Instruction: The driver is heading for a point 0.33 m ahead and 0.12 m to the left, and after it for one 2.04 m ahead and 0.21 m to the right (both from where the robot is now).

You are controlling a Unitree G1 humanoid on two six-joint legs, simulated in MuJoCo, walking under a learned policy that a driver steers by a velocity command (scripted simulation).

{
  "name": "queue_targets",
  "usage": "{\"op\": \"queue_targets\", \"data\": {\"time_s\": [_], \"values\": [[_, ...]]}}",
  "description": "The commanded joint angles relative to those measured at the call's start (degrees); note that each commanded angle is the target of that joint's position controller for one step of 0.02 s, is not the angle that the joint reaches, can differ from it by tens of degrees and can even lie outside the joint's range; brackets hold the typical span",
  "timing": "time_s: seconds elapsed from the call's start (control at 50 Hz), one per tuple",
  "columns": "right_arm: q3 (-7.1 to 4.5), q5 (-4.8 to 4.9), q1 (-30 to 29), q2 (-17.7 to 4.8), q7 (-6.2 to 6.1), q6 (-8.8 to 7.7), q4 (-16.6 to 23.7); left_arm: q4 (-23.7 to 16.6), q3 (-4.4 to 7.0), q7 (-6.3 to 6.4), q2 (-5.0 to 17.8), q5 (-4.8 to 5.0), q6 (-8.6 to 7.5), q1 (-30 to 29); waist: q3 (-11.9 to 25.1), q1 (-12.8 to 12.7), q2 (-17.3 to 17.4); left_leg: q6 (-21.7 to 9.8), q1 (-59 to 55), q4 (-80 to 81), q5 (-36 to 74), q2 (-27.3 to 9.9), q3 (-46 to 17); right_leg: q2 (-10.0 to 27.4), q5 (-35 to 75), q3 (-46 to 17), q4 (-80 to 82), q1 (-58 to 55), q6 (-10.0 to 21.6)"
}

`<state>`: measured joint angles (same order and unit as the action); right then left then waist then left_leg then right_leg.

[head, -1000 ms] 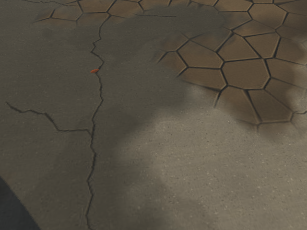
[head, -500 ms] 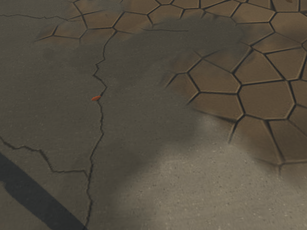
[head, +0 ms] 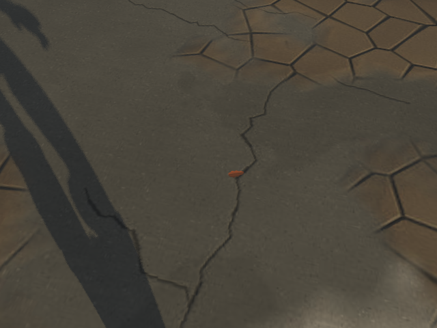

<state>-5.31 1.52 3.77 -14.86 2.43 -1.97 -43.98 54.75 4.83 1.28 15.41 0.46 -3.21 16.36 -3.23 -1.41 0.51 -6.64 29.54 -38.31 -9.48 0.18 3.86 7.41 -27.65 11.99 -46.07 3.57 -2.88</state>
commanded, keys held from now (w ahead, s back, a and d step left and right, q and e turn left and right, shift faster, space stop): w+q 0.46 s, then w+e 0.54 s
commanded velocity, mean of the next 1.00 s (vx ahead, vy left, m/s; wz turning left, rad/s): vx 0.50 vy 0.00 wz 0.20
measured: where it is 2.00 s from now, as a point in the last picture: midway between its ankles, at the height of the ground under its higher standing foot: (228, 167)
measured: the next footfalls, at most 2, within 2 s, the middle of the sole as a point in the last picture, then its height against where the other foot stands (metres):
right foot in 0.48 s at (254, 320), level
left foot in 0.92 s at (158, 273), level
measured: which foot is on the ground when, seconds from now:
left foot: down 0.00-0.48, up 0.50-0.90, down 0.92-1.00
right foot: up 0.00-0.46, down 0.48-0.92, up 0.94-1.00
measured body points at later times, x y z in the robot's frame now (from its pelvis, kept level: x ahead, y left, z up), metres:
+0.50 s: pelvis +0.29 -0.01 +0.01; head +0.32 +0.01 +0.46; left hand +0.45 +0.29 -0.06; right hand +0.39 -0.28 -0.11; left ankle +0.11 +0.07 -0.70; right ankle +0.43 -0.08 -0.72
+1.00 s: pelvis +0.53 +0.09 +0.02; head +0.54 +0.11 +0.47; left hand +0.50 +0.37 -0.11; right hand +0.78 -0.11 -0.04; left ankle +0.56 +0.21 -0.71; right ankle +0.44 -0.07 -0.65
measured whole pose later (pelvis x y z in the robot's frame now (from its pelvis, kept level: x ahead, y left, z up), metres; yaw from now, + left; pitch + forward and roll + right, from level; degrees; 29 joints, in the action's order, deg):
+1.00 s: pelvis +0.53 +0.09 +0.02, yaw +8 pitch +2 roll +0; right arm -2.4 -0.2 4.5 -13.9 0.2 -6.1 -38.3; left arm 48.0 3.4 0.4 16.6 2.0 -3.3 22.4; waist 0.5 -3.5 -1.8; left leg -0.8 21.6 -29.7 -10.5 0.6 -0.3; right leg -1.7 -26.7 -5.8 -56.0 18.7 1.2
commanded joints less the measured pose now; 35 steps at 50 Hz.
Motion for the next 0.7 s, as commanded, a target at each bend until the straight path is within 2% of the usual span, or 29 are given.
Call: {"op": "queue_targets", "data": {"time_s": [0.02,0.04,0.06,0.08,0.1,0.16,0.18,0.22,0.28,0.36,0.42,0.44,0.46,0.48,0.5,0.52,0.54,0.56,0.58,0.6,0.64,0.7], "values": [[-3.52,-0.77,19.81,-13.52,-0.34,-1.3,-0.48,-9.6,0.19,-1.12,6.48,1.92,-5.04,-6.54,19.56,8.29,6.24,-15.84,-50.09,23.28,-8.7,-18.94,-47.82,-6.56,-3.91,-16.69,-36.11,43.52,2.22],[-2.79,-0.65,17.62,-10.85,-0.38,-1.89,-0.6,-10.07,0.13,-1.31,6.54,2.47,-5.91,-8.31,13.41,7.01,5.03,-13.43,-43.78,22.36,-4.49,-16.93,-38.58,-4.08,1.35,-15.92,-32.71,45.17,3.85],[-2.18,-0.42,12.86,-8.92,-0.47,-2.11,0.48,-8.92,0.28,-0.78,6.32,1.12,-6.08,-7.89,9.9,4.21,0.38,-11.16,-34.95,22.07,0.48,-14.16,-31.66,-1.39,5.89,-16.19,-27.68,41.26,4.11],[-1.47,-0.61,9.28,-6.77,-0.64,-2.18,1.54,-8.39,0.97,-0.43,7.28,-0.04,-5.52,-7.22,7.95,2.06,0.74,-9.92,-27.91,22.78,5.7,-12.1,-26.83,0.19,8.41,-16.33,-23.01,36.7,3.84],[-1.08,-1.03,7.97,-6.02,-0.94,-2.21,2.31,-8.35,1.25,-0.54,7.46,-0.23,-4.61,-6.35,7.53,0.67,1.6,-9.66,-23.82,24.1,8.06,-10.99,-25.04,0.88,10.05,-16.57,-20.96,33.21,3.44],[-1.55,-0.67,10.22,-8.31,-2.05,-2.68,2.09,-9.65,1.03,-0.39,5.5,-1.15,-2.95,-8.32,6.04,0.33,0.95,-10.08,-19.3,25.96,14.39,-9.33,-21.37,-0.28,14.73,-15.24,-12.95,32.16,1.03],[-1.72,-0.58,11.37,-9.04,-2.5,-2.69,1.88,-10.54,0.85,-0.29,5.01,-1.3,-2.78,-10.71,5.1,0.95,1.05,-9.78,-18.94,26.24,15.01,-8.84,-20.51,-0.89,17.65,-14.98,-9.04,33.31,0.32],[-1.68,-0.46,13.32,-9.12,-3.13,-2.44,1.48,-11.98,0.47,-0.43,4.23,-1.21,-2.84,-15.12,3.89,2.47,2.23,-8.3,-18.4,26.09,13.25,-7.28,-19.04,-2.47,24.62,-14.95,-0.3,33.5,-0.28],[-1.58,-0.32,15.26,-8.95,-3.44,-2.08,1.04,-13.72,-0.17,-1.28,3.3,-0.55,-3.32,-20.51,2.47,4.66,4.49,-6.19,-17.05,25.68,7.32,-5.77,-18.45,-5.11,32.62,-14.54,11.12,30.06,0.08],[-1.58,0.07,18.08,-8.87,-3.62,-1.59,-0.1,-15.9,-0.14,-2.37,4.86,0.0,-4.23,-24.02,1.98,5.93,5.02,-5.44,-21.15,21.52,5.39,-7.79,-23.01,-6.61,32.24,-15.69,17.33,28.05,1.13],[-1.76,-0.15,17.52,-9.22,-4.13,-0.89,0.27,-15.82,0.42,-2.83,6.83,0.15,-5.14,-21.11,2.76,3.93,7.02,-4.42,-24.62,16.36,8.66,-9.19,-27.22,-7.28,25.28,-15.84,19.56,23.74,2.85],[-1.61,-0.18,16.43,-8.82,-4.14,-0.7,0.81,-14.74,0.9,-2.68,7.63,0.02,-5.45,-16.85,4.32,1.58,7.66,-3.56,-24.3,13.19,12.43,-7.93,-27.28,-7.96,24.85,-14.68,21.45,18.0,4.01],[-0.91,-0.41,15.3,-7.01,-3.91,-0.76,1.73,-13.27,1.77,-2.37,9.58,-0.7,-5.73,-10.11,9.15,-1.72,6.7,-1.79,-21.64,5.12,15.64,-4.67,-25.2,-5.82,25.67,-15.79,21.43,6.9,6.16],[0.35,-1.72,15.66,-4.15,-3.72,-0.94,2.7,-12.02,2.37,-2.1,12.71,-1.53,-5.61,0.01,18.12,-5.35,0.68,0.42,-14.63,-10.67,7.2,-1.14,-19.42,3.61,23.62,-24.79,19.53,-8.3,9.76],[1.36,0.3,26.9,-0.08,-3.51,-1.72,2.66,-8.58,3.53,-2.62,16.72,-1.96,-4.88,5.91,23.82,-0.42,-20.89,4.67,6.45,-29.07,-22.29,7.05,-14.12,15.47,13.04,-53.59,25.63,-25.8,20.5],[0.8,1.15,26.95,-5.62,-3.62,-2.07,0.6,-8.65,2.29,-3.08,10.9,0.05,-4.73,5.5,20.03,-1.89,-15.64,4.85,13.9,-36.42,-23.52,3.24,-16.5,15.37,-0.21,-59.76,29.11,-24.5,20.36],[0.17,0.67,18.99,-8.67,-3.4,-2.21,1.71,-9.54,1.2,-2.97,6.93,0.46,-4.36,1.87,11.61,-3.42,-9.16,4.76,16.03,-37.71,-18.48,1.3,-15.5,12.2,0.51,-50.4,29.76,-16.97,17.91],[0.3,-0.41,13.79,-8.34,-3.42,-2.45,3.12,-10.31,0.61,-2.99,6.41,-0.17,-3.75,-1.7,7.48,-2.36,-4.05,4.62,14.55,-36.06,-14.44,-1.15,-12.3,9.54,6.48,-43.47,30.54,-9.16,16.65],[0.19,-1.55,10.65,-7.88,-3.35,-2.95,4.27,-10.48,0.28,-3.04,5.92,-0.53,-3.33,-3.75,4.26,-1.23,-2.93,4.6,13.29,-31.96,-11.54,-2.96,-10.89,7.55,13.72,-39.32,31.59,-2.8,16.73],[0.12,-1.83,10.38,-7.06,-3.18,-3.19,4.69,-10.62,-0.2,-3.0,5.33,-0.96,-3.3,-4.2,4.0,0.12,-3.71,4.54,9.95,-28.61,-10.01,-4.27,-10.49,5.63,19.89,-36.18,32.46,0.86,16.32],[0.61,-1.85,10.91,-4.72,-2.99,-3.42,5.21,-10.07,-0.33,-2.93,5.34,-0.33,-3.25,-3.09,5.15,1.29,-5.93,5.28,7.07,-22.02,-10.62,-4.6,-8.81,3.86,26.73,-33.18,33.3,2.87,17.03],[1.86,-2.09,5.45,-2.37,-2.77,-3.65,7.15,-9.56,0.74,-1.93,8.99,0.66,-2.76,-1.37,4.7,0.46,-5.69,6.97,3.68,-8.5,-5.87,-3.82,-6.61,2.95,28.55,-29.19,34.96,6.76,17.36]]}}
